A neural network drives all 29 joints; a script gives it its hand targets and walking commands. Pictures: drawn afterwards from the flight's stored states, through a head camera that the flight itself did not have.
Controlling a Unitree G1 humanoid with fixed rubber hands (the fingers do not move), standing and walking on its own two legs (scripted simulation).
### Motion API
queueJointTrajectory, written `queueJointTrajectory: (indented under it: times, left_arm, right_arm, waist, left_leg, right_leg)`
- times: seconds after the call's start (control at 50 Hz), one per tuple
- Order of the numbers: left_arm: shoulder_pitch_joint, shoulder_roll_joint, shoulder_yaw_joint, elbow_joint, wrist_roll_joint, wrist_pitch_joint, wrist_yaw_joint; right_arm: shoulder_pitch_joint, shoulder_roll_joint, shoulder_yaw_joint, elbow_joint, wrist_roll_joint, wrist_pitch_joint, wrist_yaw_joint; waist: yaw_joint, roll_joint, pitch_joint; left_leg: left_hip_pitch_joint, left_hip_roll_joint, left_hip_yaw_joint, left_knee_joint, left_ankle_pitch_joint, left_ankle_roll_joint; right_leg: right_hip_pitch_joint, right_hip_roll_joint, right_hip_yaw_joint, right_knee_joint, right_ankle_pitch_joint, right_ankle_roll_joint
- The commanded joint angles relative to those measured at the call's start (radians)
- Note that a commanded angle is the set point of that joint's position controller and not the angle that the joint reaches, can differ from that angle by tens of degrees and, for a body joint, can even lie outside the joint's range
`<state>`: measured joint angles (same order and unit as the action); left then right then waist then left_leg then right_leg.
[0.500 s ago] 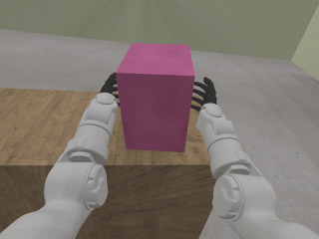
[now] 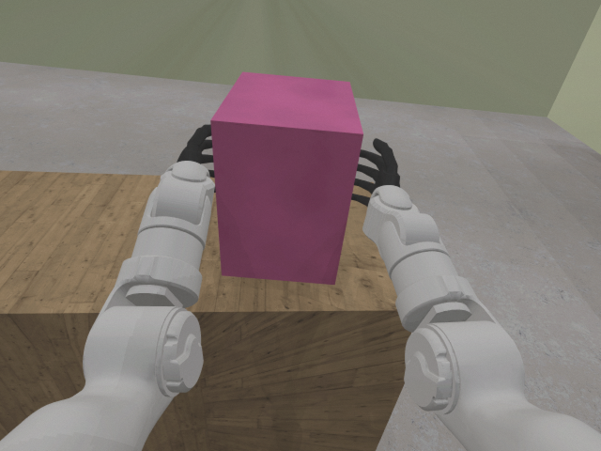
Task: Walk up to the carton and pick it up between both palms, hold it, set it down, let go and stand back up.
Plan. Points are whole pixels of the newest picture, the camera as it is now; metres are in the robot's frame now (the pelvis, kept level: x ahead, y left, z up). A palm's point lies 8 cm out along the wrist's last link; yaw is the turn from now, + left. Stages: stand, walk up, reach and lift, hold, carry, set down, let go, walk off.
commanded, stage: reach and lift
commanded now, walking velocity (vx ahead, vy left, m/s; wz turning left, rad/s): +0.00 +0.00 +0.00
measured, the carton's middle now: (287, 175) +0.47 -0.02 +0.22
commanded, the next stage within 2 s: hold in 1.08 s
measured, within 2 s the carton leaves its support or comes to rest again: neither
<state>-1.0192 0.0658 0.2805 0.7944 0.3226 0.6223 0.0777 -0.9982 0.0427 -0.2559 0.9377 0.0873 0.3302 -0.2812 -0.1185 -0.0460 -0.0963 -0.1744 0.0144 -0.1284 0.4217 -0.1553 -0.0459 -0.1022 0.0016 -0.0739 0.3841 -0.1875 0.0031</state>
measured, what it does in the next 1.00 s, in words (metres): stands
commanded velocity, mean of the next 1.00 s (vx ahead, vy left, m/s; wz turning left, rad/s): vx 0.00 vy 0.00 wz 0.00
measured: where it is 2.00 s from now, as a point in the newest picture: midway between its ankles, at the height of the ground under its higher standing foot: outside the picture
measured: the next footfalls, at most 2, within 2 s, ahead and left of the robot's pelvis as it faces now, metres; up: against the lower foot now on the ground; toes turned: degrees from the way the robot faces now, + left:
none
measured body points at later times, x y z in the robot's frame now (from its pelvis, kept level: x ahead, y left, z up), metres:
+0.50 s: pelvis +0.00 +0.00 +0.00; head -0.07 +0.03 +0.44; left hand +0.42 +0.12 +0.25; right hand +0.39 -0.14 +0.26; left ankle +0.06 +0.14 -0.74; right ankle +0.02 -0.11 -0.74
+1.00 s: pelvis +0.00 +0.00 +0.00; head -0.07 +0.03 +0.44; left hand +0.42 +0.12 +0.26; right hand +0.39 -0.14 +0.27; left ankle +0.06 +0.14 -0.74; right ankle +0.02 -0.11 -0.74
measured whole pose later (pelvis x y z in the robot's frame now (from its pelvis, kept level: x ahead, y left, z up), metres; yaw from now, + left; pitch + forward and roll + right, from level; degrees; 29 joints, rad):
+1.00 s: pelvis +0.00 +0.00 +0.00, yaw +0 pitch -5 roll -1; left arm -1.05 0.07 0.28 0.70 0.33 0.78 0.07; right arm -1.13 -0.02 -0.17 0.94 0.21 0.49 -0.34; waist -0.12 -0.05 -0.10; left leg -0.17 0.01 -0.13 0.42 -0.16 -0.05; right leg -0.10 0.00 -0.07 0.38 -0.19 0.00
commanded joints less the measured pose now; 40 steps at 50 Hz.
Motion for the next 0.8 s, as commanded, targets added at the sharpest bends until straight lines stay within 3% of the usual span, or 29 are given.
queueJointTrajectory:
  times: [0.0,0.3,0.78]
  left_arm:
    - [-0.782,-0.666,-0.181,-0.247,-0.148,-0.099,-0.186]
    - [-0.838,-0.653,-0.183,-0.322,-0.164,-0.047,-0.186]
    - [-0.908,-0.626,-0.152,-0.346,-0.17,0.006,-0.19]
  right_arm:
    - [-0.945,0.505,0.339,-0.328,0.162,-0.044,0.186]
    - [-0.964,0.511,0.367,-0.327,0.244,0.021,0.172]
    - [-1.009,0.518,0.357,-0.325,0.313,0.109,0.151]
  waist:
    - [0.056,0.066,-0.389]
    - [0.07,0.076,-0.414]
    - [0.09,0.089,-0.419]
  left_leg:
    - [0.228,-0.071,0.155,-0.092,0.167,0.022]
    - [0.214,-0.074,0.145,-0.074,0.194,0.019]
    - [0.157,-0.074,0.138,-0.067,0.149,0.024]
  right_leg:
    - [0.147,0.052,0.045,-0.103,0.147,0.057]
    - [0.152,0.06,0.046,-0.101,0.152,0.059]
    - [0.138,0.063,0.051,-0.104,0.086,0.055]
